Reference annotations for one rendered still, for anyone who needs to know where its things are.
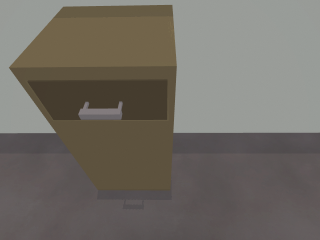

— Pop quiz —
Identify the cabinet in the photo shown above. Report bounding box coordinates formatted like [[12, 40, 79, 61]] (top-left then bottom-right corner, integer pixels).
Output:
[[9, 5, 177, 191]]

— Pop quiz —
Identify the drawer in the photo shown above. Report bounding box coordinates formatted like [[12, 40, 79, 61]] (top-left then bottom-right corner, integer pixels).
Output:
[[27, 79, 168, 121]]

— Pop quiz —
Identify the handle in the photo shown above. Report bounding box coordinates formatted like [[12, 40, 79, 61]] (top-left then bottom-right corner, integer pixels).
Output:
[[78, 101, 123, 120]]

